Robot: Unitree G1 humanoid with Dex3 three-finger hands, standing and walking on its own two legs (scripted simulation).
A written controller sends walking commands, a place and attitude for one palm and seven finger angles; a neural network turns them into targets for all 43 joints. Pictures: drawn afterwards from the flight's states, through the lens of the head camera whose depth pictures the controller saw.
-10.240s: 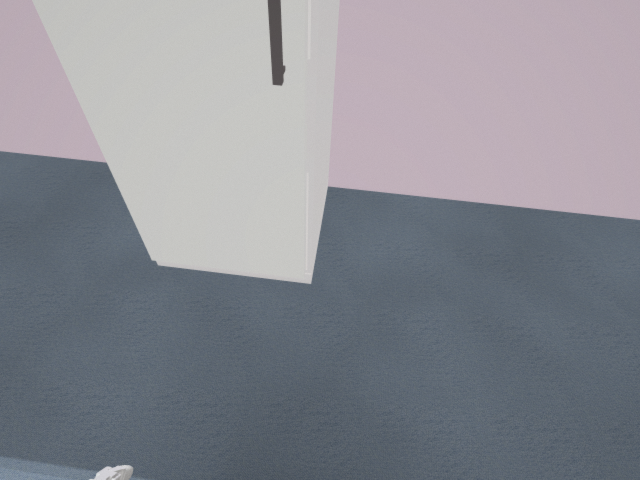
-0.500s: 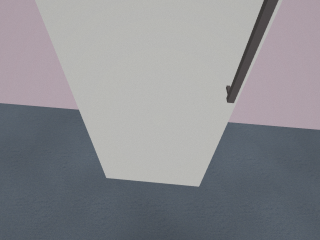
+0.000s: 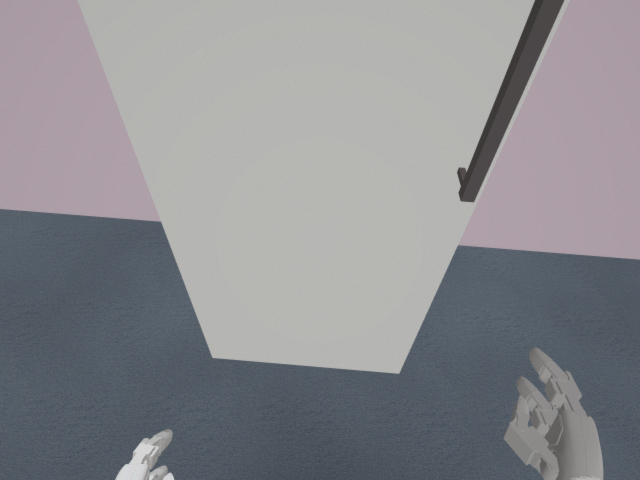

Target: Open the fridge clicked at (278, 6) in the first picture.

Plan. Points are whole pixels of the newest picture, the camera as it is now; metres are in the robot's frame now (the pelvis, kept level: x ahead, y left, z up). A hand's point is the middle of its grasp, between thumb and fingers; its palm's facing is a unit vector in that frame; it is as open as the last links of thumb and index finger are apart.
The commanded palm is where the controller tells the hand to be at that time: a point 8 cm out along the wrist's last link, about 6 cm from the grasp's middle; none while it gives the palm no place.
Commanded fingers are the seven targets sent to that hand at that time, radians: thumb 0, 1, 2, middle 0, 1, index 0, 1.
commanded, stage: raise the hand to about handle height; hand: right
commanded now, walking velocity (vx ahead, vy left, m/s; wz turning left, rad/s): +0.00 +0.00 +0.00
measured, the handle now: (510, 71) +0.53 -0.18 +0.28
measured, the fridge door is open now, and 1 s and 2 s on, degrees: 0 0 0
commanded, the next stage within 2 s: move the hooked fingers beside the handle in 1.92 s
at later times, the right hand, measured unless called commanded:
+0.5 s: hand (540, 420) +0.20 -0.21 +0.06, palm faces +0.00 +1.00 -0.08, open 10.1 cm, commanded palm +0.16 -0.28 +0.07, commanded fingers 0.00 -0.08 -0.55 0.26 0.82 0.26 0.82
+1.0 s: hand (633, 342) +0.24 -0.27 +0.15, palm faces +0.08 +0.99 -0.08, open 13.1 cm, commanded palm +0.20 -0.31 +0.17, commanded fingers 0.00 0.50 -0.30 0.30 1.20 0.30 1.20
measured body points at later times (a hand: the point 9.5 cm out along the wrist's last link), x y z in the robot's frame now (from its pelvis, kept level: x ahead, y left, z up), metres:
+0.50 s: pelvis -0.01 +0.01 -0.03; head +0.00 +0.01 +0.42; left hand +0.17 +0.23 -0.10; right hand +0.19 -0.27 +0.06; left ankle +0.00 +0.12 -0.73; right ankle +0.00 -0.12 -0.73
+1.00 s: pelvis +0.00 -0.01 +0.00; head -0.01 +0.00 +0.45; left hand +0.20 +0.21 -0.05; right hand +0.23 -0.32 +0.16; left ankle +0.00 +0.12 -0.73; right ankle +0.00 -0.12 -0.73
